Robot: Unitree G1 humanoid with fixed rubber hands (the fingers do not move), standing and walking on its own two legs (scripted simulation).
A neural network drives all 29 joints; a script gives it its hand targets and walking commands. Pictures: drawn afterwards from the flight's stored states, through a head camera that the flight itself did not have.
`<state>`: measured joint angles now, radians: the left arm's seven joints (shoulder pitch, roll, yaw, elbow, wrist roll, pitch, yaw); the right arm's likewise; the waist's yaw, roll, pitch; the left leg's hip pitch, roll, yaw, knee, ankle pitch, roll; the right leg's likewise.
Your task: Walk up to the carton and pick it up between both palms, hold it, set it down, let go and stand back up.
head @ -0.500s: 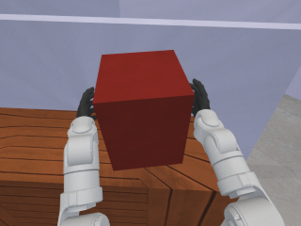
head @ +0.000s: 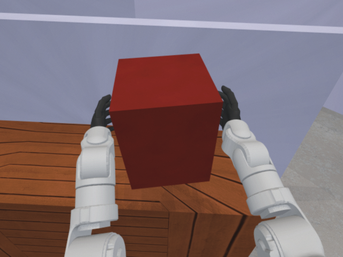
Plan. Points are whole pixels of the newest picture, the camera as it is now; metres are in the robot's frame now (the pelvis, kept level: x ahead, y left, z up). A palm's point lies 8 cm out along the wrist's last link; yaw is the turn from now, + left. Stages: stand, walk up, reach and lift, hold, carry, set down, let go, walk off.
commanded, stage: hold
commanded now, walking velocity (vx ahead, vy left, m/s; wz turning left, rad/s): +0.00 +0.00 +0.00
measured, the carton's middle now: (165, 121) +0.41 +0.00 +0.15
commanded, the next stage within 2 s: none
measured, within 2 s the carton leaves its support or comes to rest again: neither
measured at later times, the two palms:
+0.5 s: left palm (100, 129) +0.36 +0.15 +0.18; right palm (229, 120) +0.36 -0.14 +0.19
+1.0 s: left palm (99, 130) +0.36 +0.15 +0.18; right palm (228, 120) +0.36 -0.14 +0.19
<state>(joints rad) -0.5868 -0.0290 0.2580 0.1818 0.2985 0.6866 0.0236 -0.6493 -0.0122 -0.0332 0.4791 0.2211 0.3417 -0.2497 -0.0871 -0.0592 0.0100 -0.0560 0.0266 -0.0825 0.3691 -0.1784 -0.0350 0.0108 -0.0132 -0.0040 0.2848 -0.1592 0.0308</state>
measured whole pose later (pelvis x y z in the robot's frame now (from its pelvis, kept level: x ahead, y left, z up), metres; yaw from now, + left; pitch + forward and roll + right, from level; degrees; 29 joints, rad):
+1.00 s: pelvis +0.00 +0.00 +0.00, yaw +0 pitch -8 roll -1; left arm -0.58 -0.03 0.27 0.15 0.31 0.71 0.01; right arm -0.65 0.00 -0.04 0.46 0.21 0.35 -0.26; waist -0.08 -0.06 0.02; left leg -0.04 0.03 -0.08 0.36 -0.17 -0.04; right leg 0.02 -0.01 -0.01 0.29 -0.17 0.03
